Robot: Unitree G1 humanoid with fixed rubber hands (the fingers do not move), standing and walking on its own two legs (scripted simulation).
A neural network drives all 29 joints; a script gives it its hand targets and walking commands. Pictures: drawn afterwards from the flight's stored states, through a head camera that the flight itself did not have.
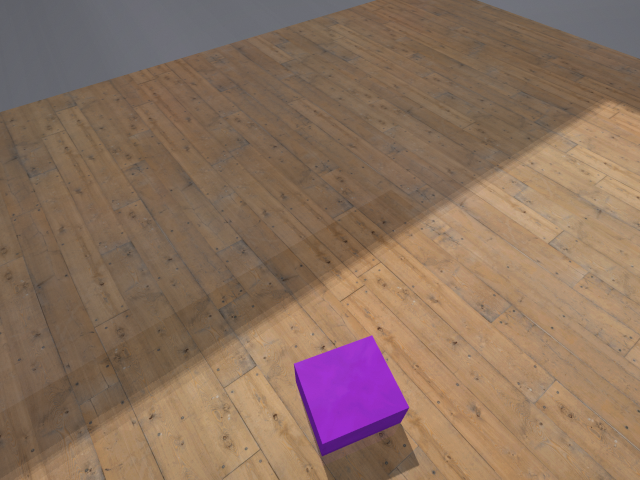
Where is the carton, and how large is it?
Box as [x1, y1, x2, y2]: [294, 335, 408, 455]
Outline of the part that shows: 371,335 294,363 296,382 322,455 400,422 408,408 397,384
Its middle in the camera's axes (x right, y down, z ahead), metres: +0.08 +0.44 +1.16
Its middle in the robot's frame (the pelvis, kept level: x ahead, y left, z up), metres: +0.46 -0.08 -0.70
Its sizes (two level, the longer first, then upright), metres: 0.255 0.231 0.142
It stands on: the floor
